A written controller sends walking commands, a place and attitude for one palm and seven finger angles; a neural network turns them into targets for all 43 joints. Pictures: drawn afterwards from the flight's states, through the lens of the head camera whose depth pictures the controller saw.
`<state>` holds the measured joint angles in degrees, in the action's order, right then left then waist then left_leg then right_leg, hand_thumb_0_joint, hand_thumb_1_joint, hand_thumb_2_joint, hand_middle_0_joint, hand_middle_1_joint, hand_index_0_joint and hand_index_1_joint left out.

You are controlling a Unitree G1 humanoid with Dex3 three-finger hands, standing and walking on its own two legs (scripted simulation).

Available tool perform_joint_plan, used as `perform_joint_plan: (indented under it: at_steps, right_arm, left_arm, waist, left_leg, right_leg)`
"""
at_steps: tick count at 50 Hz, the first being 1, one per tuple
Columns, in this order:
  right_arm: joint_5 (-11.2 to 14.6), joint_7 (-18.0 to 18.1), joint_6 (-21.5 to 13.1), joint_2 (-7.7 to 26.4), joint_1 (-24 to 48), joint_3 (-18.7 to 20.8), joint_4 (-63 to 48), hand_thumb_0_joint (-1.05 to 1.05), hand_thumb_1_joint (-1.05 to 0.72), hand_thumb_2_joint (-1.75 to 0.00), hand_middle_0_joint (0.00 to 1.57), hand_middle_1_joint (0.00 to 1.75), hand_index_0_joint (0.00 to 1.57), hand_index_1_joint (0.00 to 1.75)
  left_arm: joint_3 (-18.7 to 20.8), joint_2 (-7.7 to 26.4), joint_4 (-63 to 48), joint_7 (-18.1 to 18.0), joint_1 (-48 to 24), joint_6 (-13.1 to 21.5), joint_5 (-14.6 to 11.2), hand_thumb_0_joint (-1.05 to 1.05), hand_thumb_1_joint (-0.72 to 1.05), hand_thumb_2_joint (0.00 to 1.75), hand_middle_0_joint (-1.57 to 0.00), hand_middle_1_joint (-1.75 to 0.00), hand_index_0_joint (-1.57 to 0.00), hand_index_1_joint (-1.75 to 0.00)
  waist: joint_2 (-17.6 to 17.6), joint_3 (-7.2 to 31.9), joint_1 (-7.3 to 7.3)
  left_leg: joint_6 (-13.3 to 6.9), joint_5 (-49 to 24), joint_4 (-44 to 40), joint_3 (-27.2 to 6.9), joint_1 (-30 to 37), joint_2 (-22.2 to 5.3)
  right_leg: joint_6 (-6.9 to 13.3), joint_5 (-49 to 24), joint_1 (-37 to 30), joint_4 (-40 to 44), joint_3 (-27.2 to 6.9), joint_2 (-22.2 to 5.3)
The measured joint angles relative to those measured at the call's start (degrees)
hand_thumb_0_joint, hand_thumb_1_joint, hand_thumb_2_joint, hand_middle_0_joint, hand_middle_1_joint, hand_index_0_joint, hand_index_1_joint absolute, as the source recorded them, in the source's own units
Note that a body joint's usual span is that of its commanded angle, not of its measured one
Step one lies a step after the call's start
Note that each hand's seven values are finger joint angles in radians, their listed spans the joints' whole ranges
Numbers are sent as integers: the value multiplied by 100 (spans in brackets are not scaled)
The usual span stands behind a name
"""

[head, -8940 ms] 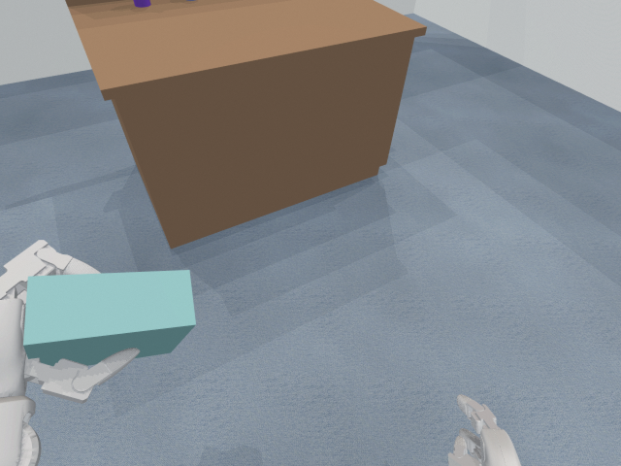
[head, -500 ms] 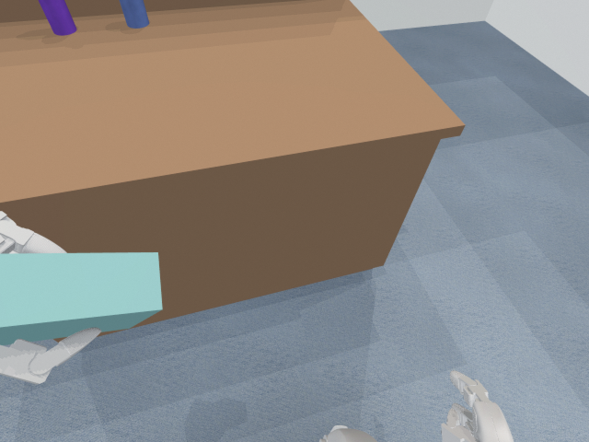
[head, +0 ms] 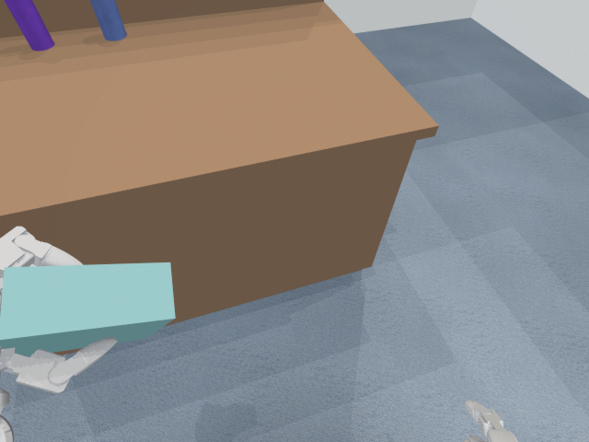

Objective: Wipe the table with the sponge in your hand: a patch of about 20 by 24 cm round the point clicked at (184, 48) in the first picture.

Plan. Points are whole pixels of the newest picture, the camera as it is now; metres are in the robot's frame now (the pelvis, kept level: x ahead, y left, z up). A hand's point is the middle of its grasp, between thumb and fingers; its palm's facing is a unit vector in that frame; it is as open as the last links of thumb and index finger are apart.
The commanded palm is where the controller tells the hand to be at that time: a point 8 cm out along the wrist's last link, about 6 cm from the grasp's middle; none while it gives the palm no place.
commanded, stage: take the last steps up to it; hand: left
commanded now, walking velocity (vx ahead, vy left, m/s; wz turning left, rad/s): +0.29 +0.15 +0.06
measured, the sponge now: (114, 307) +0.23 +0.20 +0.13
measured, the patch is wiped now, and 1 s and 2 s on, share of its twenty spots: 0.00 0.00 0.00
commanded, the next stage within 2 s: come to a stop and stand still in 0.94 s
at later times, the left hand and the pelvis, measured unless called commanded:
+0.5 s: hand (60, 246) +0.28 +0.26 +0.16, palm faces +0.39 -0.78 -0.49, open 10.1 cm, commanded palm +0.22 +0.31 +0.17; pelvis +0.07 +0.02 +0.00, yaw +2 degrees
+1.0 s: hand (58, 180) +0.37 +0.31 +0.16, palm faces +0.39 -0.77 -0.51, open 10.1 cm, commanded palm +0.31 +0.35 +0.17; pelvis +0.16 +0.07 -0.01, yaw +2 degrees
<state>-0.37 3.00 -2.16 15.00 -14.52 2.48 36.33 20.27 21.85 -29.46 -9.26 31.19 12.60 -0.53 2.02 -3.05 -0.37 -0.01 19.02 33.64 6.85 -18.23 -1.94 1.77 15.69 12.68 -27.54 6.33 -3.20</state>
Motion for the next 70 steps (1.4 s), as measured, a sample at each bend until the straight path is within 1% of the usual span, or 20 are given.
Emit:
perform_joint_plan:
  at_steps: [4, 8, 12, 14, 17, 20, 24, 29, 32, 34, 37, 42, 44, 47, 49, 51, 57, 60, 65, 70]
  right_arm:
    - [16, 80, -110, 14, 37, 88, -79, 1, -90, -90, 20, 30, 19, 30]
    - [26, 74, -279, -309, 213, -25, -91, 1, -91, -90, 20, 30, 19, 30]
    - [40, -18, -421, -576, 274, -247, -131, 1, -90, -90, 20, 30, 20, 30]
    - [43, -54, -425, -623, 265, -326, -161, 1, -90, -90, 20, 30, 20, 30]
    - [63, -123, -265, -589, 345, -326, 48, 1, -90, -90, 20, 30, 20, 30]
    - [53, -150, -92, -499, 404, -322, 192, 1, -90, -90, 20, 30, 20, 30]
    - [18, -125, -11, -363, 396, -255, 98, 1, -90, -90, 20, 30, 20, 30]
    - [4, -37, -97, -168, 326, -75, -130, 1, -90, -90, 20, 30, 20, 30]
    - [47, 19, -158, -113, 383, 64, -261, 1, -90, -90, 20, 30, 20, 30]
    - [79, 27, -193, -269, 505, 96, -228, 1, -90, -90, 20, 30, 20, 30]
    - [108, -21, -284, -469, 571, -19, -220, 1, -91, -90, 20, 30, 19, 30]
    - [114, -79, -449, -631, 409, -250, -282, 1, -90, -90, 20, 30, 20, 30]
    - [109, -64, -416, -606, 325, -294, -257, 1, -90, -90, 20, 30, 20, 30]
    - [96, -90, -221, -508, 343, -279, 12, 1, -90, -90, 20, 30, 20, 30]
    - [82, -106, -97, -439, 377, -282, 151, 1, -90, -90, 20, 30, 20, 30]
    - [55, -107, -21, -373, 395, -281, 187, 1, -90, -90, 20, 30, 20, 30]
    - [10, -47, 7, -196, 406, -181, -89, 1, -90, -90, 20, 30, 20, 30]
    - [27, 40, 4, -75, 410, -103, -333, 1, -90, -90, 20, 30, 20, 30]
    - [11, 34, -101, -443, 636, -62, -382, 1, -91, -90, 20, 30, 19, 30]
    - [1, -234, -296, -711, 656, -343, -538, 1, -90, -90, 20, 30, 20, 30]
  left_arm:
    - [-80, -80, -77, -39, -269, 2, 29, 0, -48, 101, -74, -136, -73, -136]
    - [-13, 40, 180, -12, -496, 5, 54, 0, -48, 101, -74, -136, -73, -137]
    - [44, 97, 113, 19, -389, -22, -9, 0, -48, 101, -74, -136, -73, -137]
    - [37, 117, 61, 46, -353, 23, -5, 0, -48, 101, -74, -136, -73, -137]
    - [-93, 7, 159, 137, -462, 92, -35, 0, -48, 101, -74, -136, -73, -137]
    - [-92, -145, 285, 191, -436, 156, -59, 0, -48, 101, -74, -136, -73, -137]
    - [-28, -182, 269, 144, -276, 211, 3, 0, -48, 101, -74, -136, -73, -137]
    - [-25, -88, -88, 48, -153, 135, 37, 0, -48, 101, -74, -136, -73, -137]
    - [82, 69, -275, 5, -254, 148, 13, 0, -48, 101, -74, -136, -73, -137]
    - [158, 212, -90, 14, -517, 168, 8, 0, -48, 101, -74, -136, -73, -137]
    - [240, 252, 7, 30, -596, 33, -22, 0, -48, 101, -74, -136, -73, -137]
    - [194, 191, -352, 50, -206, 28, -98, 0, -48, 101, -74, -136, -73, -137]
    - [149, 203, -367, 80, -142, 75, -76, 0, -48, 101, -74, -136, -73, -137]
    - [45, 90, -125, 139, -243, 104, -94, 0, -48, 101, -74, -136, -73, -137]
    - [56, -8, 82, 147, -294, 99, -107, 0, -48, 101, -74, -136, -73, -137]
    - [90, -73, 233, 123, -299, 109, -68, 0, -48, 101, -74, -136, -73, -137]
    - [19, -101, 21, 36, -140, 42, 4, 0, -48, 101, -74, -136, -73, -137]
    - [-31, -47, -376, 15, -33, -28, -9, 0, -48, 101, -74, -136, -73, -137]
    - [155, 330, -235, 64, -604, -28, -38, 0, -48, 101, -74, -136, -73, -137]
    - [262, 189, -431, 76, -531, -218, -148, 0, -48, 101, -74, -136, -73, -137]
  waist:
    - [23, -31, 80]
    - [7, 25, 21]
    - [-191, 59, 20]
    - [-336, 59, 28]
    - [-460, 17, 50]
    - [-371, -31, 109]
    - [-171, -159, 102]
    - [8, -322, 122]
    - [0, -320, 108]
    - [122, -344, 89]
    - [89, -256, -11]
    - [-127, -170, -31]
    - [-280, -147, -16]
    - [-395, -137, 22]
    - [-340, -154, 47]
    - [-272, -182, 33]
    - [-5, -336, -7]
    - [-87, -368, 14]
    - [196, -435, 94]
    - [72, -380, 85]
  left_leg:
    - [-94, -585, -404, 12, 329, 16]
    - [-83, -258, -167, 8, 338, 46]
    - [-15, -155, -146, -23, 415, -22]
    - [22, 52, 174, -89, 318, -74]
    - [41, 531, 1775, -314, -254, 10]
    - [134, 439, 2909, -363, -836, 45]
    - [125, 80, 1929, -192, -977, -138]
    - [62, -509, -48, 165, -311, -114]
    - [-45, -1080, -373, 255, -26, -101]
    - [-73, -671, -22, 317, -82, -65]
    - [-83, -444, -20, 307, -36, -100]
    - [-17, -342, -52, 300, 74, -154]
    - [20, -132, 248, 231, 14, -185]
    - [95, 579, 1643, -113, -410, -15]
    - [176, 621, 2595, -252, -744, 97]
    - [211, 527, 2827, -270, -932, 78]
    - [192, -53, 850, -19, -604, -74]
    - [151, -1181, -331, 53, -65, -146]
    - [-20, -691, -151, 144, -25, -130]
    - [38, -907, -384, 97, -14, -337]
  right_leg:
    - [-137, 649, 186, -881, -50, -79]
    - [-203, 1395, 685, -2239, -144, -34]
    - [-256, 1129, 576, -1460, 117, 11]
    - [-127, 419, 355, -798, 258, 60]
    - [100, 431, 273, -917, 385, 23]
    - [51, 422, 69, -594, 347, -76]
    - [-55, 252, -148, -146, 293, -258]
    - [-284, 474, -306, -274, 200, -467]
    - [-349, 1009, 13, -1303, 4, -488]
    - [-284, 1573, 457, -2457, -266, -387]
    - [-293, 1608, 934, -3094, -185, -214]
    - [-309, 942, 793, -1534, 242, -66]
    - [-117, 281, 562, -955, 362, -6]
    - [147, 455, 463, -1056, 419, -58]
    - [135, 478, 320, -873, 382, -134]
    - [49, 354, 164, -595, 361, -207]
    - [-129, 228, -97, -237, 315, -429]
    - [-270, 447, -87, -573, 293, -367]
    - [-330, 1482, 520, -2125, -261, -93]
    - [-357, 1195, 690, -2023, -107, 231]
